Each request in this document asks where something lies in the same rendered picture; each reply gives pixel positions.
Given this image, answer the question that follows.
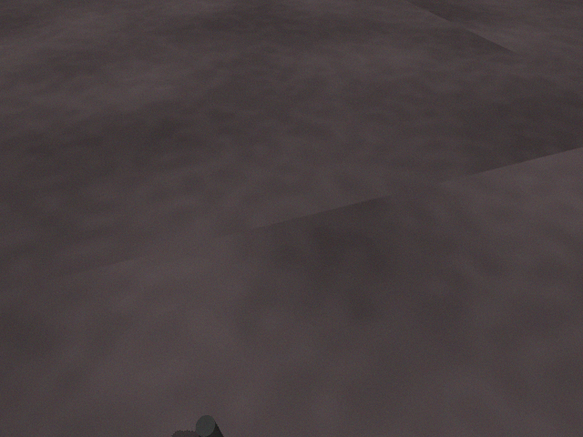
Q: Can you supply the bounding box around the can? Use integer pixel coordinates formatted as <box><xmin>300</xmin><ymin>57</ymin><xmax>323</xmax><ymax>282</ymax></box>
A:
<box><xmin>196</xmin><ymin>415</ymin><xmax>223</xmax><ymax>437</ymax></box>

